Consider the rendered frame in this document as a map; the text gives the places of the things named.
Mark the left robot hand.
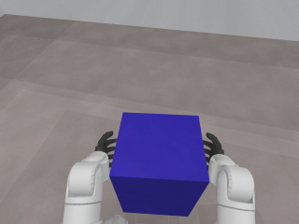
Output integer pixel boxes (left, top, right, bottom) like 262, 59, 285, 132
95, 131, 117, 168

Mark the robot right forearm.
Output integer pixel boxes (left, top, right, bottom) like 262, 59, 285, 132
208, 154, 256, 224

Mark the carton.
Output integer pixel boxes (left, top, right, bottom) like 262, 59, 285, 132
109, 112, 210, 217

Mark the robot left forearm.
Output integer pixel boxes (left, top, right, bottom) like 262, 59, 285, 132
60, 151, 109, 224

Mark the right robot hand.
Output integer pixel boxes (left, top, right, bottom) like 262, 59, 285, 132
203, 133, 224, 170

